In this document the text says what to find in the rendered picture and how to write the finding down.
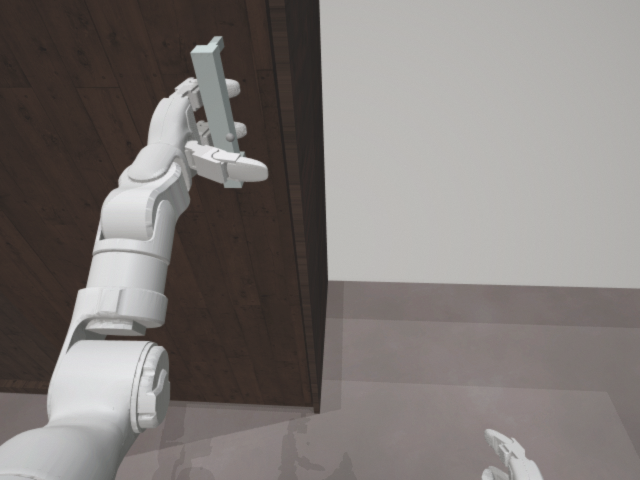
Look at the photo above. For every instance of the robot right hand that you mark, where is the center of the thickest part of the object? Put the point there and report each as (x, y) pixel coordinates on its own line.
(512, 455)

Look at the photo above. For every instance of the wardrobe door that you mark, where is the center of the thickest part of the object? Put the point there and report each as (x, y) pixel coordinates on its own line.
(79, 83)
(25, 353)

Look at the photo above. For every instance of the handle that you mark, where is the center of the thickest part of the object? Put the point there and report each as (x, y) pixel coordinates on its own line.
(212, 85)

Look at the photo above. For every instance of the robot left upper arm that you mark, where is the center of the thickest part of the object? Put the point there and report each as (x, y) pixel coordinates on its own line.
(105, 394)

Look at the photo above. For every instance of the robot left forearm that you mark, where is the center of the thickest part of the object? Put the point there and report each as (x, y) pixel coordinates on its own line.
(124, 294)

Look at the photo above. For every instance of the robot left hand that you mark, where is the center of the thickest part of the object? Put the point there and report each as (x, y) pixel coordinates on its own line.
(173, 123)

